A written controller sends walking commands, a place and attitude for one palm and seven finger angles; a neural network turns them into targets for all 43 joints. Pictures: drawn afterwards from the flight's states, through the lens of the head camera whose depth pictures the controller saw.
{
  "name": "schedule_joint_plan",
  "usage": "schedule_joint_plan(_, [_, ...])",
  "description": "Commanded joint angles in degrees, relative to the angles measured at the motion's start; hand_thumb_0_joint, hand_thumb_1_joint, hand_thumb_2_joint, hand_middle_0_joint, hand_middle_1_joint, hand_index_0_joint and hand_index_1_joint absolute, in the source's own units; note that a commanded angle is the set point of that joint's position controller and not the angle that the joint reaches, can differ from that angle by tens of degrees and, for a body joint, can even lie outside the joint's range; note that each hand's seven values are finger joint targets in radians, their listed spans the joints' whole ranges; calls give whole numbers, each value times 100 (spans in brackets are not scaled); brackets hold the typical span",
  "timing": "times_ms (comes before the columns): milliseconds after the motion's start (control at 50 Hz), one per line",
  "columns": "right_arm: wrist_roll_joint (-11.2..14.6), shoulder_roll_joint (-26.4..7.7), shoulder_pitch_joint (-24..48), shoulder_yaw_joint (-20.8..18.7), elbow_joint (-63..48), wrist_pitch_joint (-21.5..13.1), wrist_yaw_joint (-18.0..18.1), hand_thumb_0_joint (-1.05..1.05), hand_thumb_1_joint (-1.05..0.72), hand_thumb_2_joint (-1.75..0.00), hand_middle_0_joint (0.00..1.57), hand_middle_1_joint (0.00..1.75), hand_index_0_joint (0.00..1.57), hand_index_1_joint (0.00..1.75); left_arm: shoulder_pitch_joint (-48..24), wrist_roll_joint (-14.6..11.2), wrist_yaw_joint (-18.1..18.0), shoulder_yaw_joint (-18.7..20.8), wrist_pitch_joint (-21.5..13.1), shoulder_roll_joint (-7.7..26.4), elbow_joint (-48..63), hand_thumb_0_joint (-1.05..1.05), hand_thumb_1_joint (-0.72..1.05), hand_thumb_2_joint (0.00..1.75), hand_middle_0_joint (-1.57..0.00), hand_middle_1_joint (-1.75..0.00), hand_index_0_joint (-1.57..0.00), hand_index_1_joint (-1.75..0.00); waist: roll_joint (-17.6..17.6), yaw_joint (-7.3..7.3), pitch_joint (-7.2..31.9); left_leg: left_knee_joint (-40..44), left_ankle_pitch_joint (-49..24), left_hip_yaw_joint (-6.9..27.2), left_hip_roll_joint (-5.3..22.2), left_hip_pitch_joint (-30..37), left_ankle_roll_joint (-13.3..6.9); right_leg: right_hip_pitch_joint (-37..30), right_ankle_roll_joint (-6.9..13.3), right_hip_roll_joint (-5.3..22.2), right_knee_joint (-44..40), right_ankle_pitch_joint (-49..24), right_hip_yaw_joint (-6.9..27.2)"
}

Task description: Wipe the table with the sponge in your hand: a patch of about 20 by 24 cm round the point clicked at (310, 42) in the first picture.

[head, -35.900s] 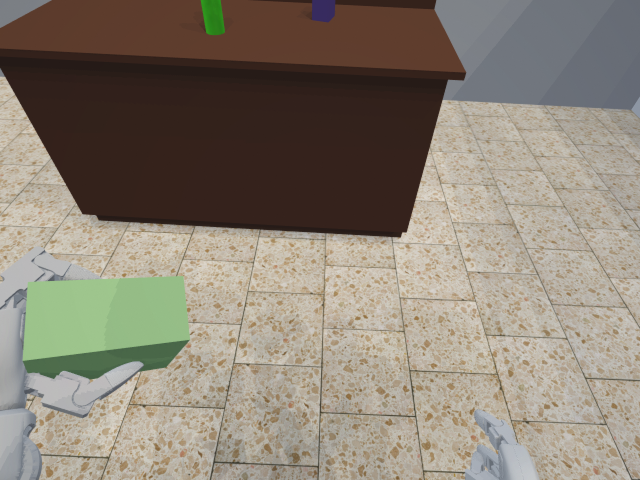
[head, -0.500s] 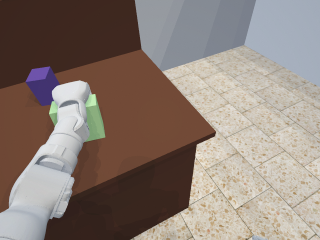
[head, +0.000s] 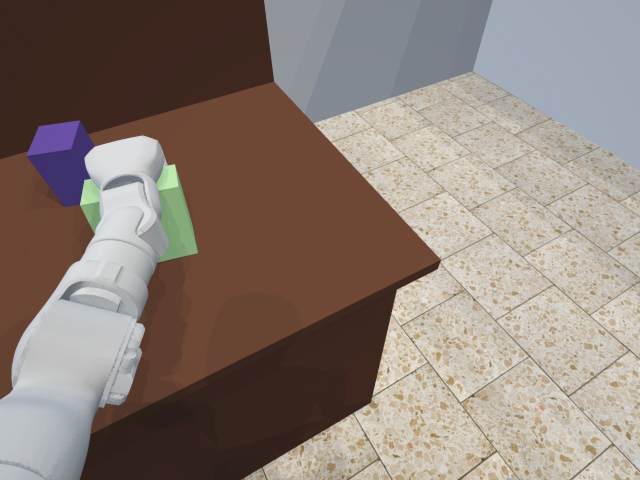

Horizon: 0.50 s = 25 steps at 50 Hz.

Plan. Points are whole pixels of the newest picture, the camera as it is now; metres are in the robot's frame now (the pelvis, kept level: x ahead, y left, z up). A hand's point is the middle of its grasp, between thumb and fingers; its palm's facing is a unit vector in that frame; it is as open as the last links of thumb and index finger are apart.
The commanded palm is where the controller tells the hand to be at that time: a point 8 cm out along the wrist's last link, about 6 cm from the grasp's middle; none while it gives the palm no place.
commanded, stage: wipe back along the third lane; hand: left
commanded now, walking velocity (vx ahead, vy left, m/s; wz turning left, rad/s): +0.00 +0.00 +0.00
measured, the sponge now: (148, 229) +0.45 +0.24 +0.06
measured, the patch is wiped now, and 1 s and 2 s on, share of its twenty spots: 0.85 0.85 0.85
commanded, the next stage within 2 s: slide back across to the middle lane in 1.68 s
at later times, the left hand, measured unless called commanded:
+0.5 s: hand (138, 201) +0.46 +0.24 +0.11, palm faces +0.03 -0.02 -1.00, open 10.3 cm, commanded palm +0.41 +0.22 +0.14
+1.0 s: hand (143, 231) +0.40 +0.21 +0.12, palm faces +0.08 -0.05 -1.00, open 10.3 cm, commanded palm +0.35 +0.19 +0.14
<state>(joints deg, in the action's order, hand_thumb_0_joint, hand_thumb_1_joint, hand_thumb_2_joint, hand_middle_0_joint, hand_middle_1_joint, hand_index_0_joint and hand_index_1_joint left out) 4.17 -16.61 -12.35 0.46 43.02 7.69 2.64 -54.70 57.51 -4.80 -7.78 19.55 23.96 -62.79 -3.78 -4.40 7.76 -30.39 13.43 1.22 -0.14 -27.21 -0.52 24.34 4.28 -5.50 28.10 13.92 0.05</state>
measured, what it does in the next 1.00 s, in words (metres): stands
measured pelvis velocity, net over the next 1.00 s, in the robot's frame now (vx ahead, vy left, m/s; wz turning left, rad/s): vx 0.03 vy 0.03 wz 0.02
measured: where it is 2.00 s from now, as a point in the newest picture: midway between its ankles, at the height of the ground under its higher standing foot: outside the picture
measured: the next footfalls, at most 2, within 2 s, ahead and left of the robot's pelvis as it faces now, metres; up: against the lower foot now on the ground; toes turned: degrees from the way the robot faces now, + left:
none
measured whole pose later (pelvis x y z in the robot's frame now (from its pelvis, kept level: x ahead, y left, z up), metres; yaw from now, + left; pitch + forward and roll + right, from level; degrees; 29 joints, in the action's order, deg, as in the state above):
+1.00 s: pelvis +0.03 +0.03 +0.00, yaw +1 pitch +4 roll -1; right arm 5.3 -13.7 -0.8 2.3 37.1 13.9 -3.1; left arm -31.8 55.7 -5.5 -22.9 37.3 12.5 -27.5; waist -4.1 3.4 9.3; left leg -29.3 16.3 1.4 -3.1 -16.4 -2.8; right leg 13.0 2.2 -2.7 27.0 17.4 -0.1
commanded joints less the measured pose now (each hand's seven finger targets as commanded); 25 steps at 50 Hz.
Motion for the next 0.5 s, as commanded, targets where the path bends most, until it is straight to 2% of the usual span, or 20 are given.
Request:
schedule_joint_plan(0, [-58,-794,-16,-240,-454,-187,37,0,-90,-90,20,30,20,30,-2313,334,-265,83,204,1477,299,0,10,130,-120,-160,-120,-160,586,-137,1384,105,-610,-132,-112,428,-296,-777,-274,441,-396,-1532,327])
schedule_joint_plan(20, [-52,-788,-17,-240,-473,-174,32,0,-90,-90,20,30,20,30,-2212,374,-275,112,242,1517,199,0,10,130,-120,-160,-120,-160,598,-93,1397,118,-598,-119,-117,401,-286,-773,-270,433,-404,-1448,307])
schedule_joint_plan(40, [-54,-757,-17,-239,-507,-183,21,0,-90,-90,20,30,20,30,-2251,351,-262,-101,245,1202,263,0,10,130,-120,-160,-120,-160,564,-133,1411,119,-629,-127,-120,464,-289,-740,-267,420,-405,-1475,283])
schedule_joint_plan(80, [-69,-727,-13,-273,-522,-187,-13,0,-90,-90,20,30,20,30,-1968,326,-254,37,193,1148,307,0,10,130,-120,-160,-120,-160,442,26,1702,112,-937,-85,-89,619,-279,-835,-202,399,-328,-1718,246])
schedule_joint_plan(120, [-82,-705,-11,-288,-583,-153,-42,0,-90,-90,20,30,20,30,-1555,280,-276,-11,180,948,352,0,10,130,-120,-160,-120,-160,503,119,1817,101,-1059,-101,-70,756,-266,-925,-205,373,-300,-1770,171])
schedule_joint_plan(140, [-78,-668,41,-284,-633,-156,-57,0,-90,-90,20,30,20,30,-1479,205,-278,-171,176,673,457,0,10,130,-120,-160,-120,-160,543,116,1742,108,-1072,-121,-77,782,-276,-932,-213,369,-336,-1819,163])
schedule_joint_plan(160, [-72,-680,67,-287,-617,-144,-65,0,-90,-90,20,30,20,30,-1396,168,-302,-54,196,763,458,0,10,130,-120,-160,-120,-160,680,137,1641,138,-1016,-117,-63,758,-278,-941,-220,366,-378,-1789,178])
schedule_joint_plan(180, [-65,-677,151,-279,-631,-148,-63,0,-90,-90,20,30,20,30,-1371,116,-313,41,174,784,533,0,10,130,-120,-160,-120,-160,609,202,1620,190,-1121,-62,-47,775,-273,-920,-177,366,-353,-1803,159])
schedule_joint_plan(240, [-22,-637,254,-273,-659,-124,-98,0,-90,-90,20,30,20,30,-1106,0,-382,-249,323,341,630,0,10,130,-120,-160,-120,-160,700,204,1293,274,-1022,-76,-40,868,-261,-816,-189,332,-429,-1563,61])
schedule_joint_plan(260, [-10,-630,304,-272,-652,-118,-112,0,-90,-90,20,30,20,30,-1035,-19,-397,-240,393,309,668,0,10,130,-120,-160,-120,-160,736,238,1240,308,-987,-51,-30,919,-258,-773,-181,315,-463,-1437,50])
schedule_joint_plan(280, [2,-622,434,-254,-669,-121,-114,0,-90,-90,20,30,20,30,-1045,-62,-397,-187,429,288,782,0,10,130,-120,-160,-120,-160,536,315,1220,354,-1085,-24,-14,994,-251,-709,-132,311,-440,-1420,37])
schedule_joint_plan(300, [-7,-613,400,-266,-654,-106,-130,0,-90,-90,20,30,20,30,-1013,-51,-416,-319,500,162,813,0,10,130,-120,-160,-120,-160,529,272,1189,341,-1123,-18,-11,1115,-248,-691,-135,288,-431,-1376,-3])
schedule_joint_plan(340, [18,-573,525,-263,-706,-78,-168,0,-90,-90,20,30,20,30,-831,-95,-432,-428,665,-40,961,0,10,130,-120,-160,-120,-160,558,339,1191,391,-1134,0,-2,1195,-226,-696,-119,270,-460,-1248,-45])
schedule_joint_plan(360, [31,-566,605,-248,-708,-55,-172,0,-90,-90,20,30,20,30,-884,-95,-424,-494,750,-85,1042,0,10,130,-120,-160,-120,-160,479,321,1107,410,-1122,3,6,1239,-212,-646,-107,273,-481,-1190,-47])
schedule_joint_plan(380, [45,-543,698,-229,-728,-54,-177,0,-90,-90,20,30,20,30,-944,-136,-400,-501,801,-190,1102,0,10,130,-120,-160,-120,-160,471,369,1108,450,-1201,77,32,1285,-193,-585,-69,261,-437,-1147,-97])
schedule_joint_plan(400, [29,-546,684,-253,-738,-43,-199,0,-90,-90,20,30,20,30,-839,-163,-413,-610,875,-323,1191,0,10,130,-120,-160,-120,-160,423,357,1160,427,-1248,72,29,1420,-192,-593,-71,233,-433,-1135,-113])
schedule_joint_plan(420, [29,-549,725,-254,-741,-12,-216,0,-90,-90,20,30,20,30,-693,-147,-413,-560,964,-281,1235,0,10,130,-120,-160,-120,-160,487,403,1198,425,-1351,98,38,1455,-165,-636,-55,236,-414,-1196,-137])
schedule_joint_plan(440, [26,-522,803,-256,-805,3,-227,0,-90,-90,20,30,20,30,-660,-197,-390,-725,1032,-517,1443,0,10,130,-120,-160,-120,-160,517,398,1314,407,-1492,80,35,1556,-162,-705,-58,237,-407,-1342,-138])
schedule_joint_plan(480, [34,-496,992,-234,-900,42,-243,0,-90,-90,20,30,20,30,-419,-289,-371,-547,1135,-427,1725,0,10,130,-120,-160,-120,-160,572,532,1563,389,-1818,109,42,1627,-142,-940,-30,260,-333,-1649,-136])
